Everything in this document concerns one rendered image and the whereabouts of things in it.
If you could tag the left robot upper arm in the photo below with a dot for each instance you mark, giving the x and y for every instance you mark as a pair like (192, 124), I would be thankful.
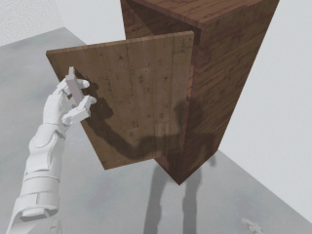
(49, 225)

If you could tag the right robot hand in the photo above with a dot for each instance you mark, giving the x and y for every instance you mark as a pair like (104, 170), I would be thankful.
(252, 228)

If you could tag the left robot hand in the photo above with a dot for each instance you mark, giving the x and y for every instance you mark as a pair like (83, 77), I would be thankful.
(64, 113)

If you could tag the robot left forearm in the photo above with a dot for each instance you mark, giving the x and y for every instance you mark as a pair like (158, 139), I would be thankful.
(39, 196)

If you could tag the cupboard door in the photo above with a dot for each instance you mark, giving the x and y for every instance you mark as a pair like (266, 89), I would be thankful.
(140, 85)

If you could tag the handle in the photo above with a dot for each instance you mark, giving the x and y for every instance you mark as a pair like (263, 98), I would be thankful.
(74, 87)

